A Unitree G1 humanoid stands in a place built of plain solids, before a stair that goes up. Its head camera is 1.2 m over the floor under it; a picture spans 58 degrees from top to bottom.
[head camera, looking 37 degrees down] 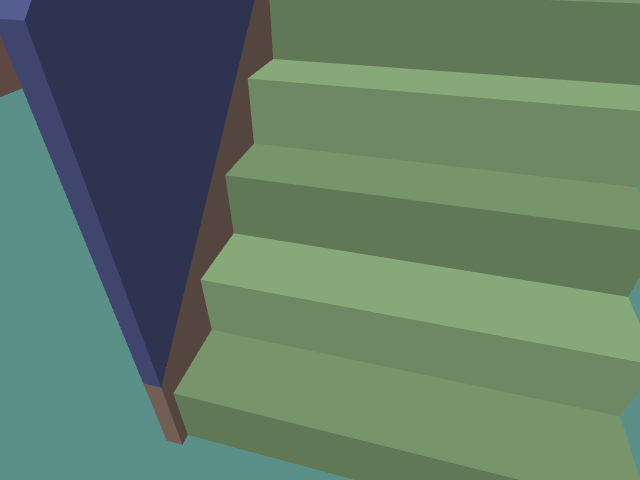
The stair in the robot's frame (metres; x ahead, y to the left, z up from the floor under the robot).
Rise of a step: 0.20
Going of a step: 0.22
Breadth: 1.11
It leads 15 degrees to the right of straight ahead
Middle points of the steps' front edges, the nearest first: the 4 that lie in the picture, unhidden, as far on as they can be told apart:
0.52 -0.15 0.21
0.73 -0.21 0.41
0.95 -0.27 0.61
1.16 -0.32 0.81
